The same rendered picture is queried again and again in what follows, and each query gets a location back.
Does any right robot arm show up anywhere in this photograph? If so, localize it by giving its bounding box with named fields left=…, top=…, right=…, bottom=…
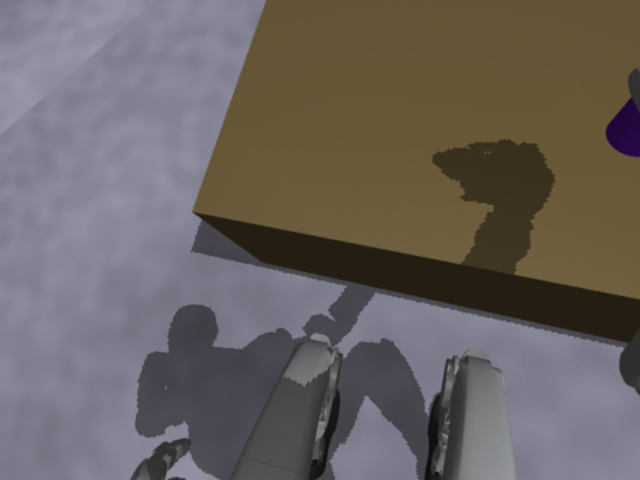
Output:
left=619, top=328, right=640, bottom=395

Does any bottle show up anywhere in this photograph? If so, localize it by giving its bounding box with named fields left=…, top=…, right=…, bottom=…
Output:
left=606, top=97, right=640, bottom=157

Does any left robot foot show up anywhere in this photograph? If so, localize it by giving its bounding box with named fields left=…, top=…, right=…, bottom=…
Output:
left=309, top=389, right=340, bottom=480

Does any left robot hand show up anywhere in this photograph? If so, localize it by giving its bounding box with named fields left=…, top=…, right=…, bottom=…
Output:
left=130, top=438, right=191, bottom=480

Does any right robot foot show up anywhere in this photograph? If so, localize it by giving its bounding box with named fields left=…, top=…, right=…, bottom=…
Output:
left=425, top=394, right=442, bottom=480

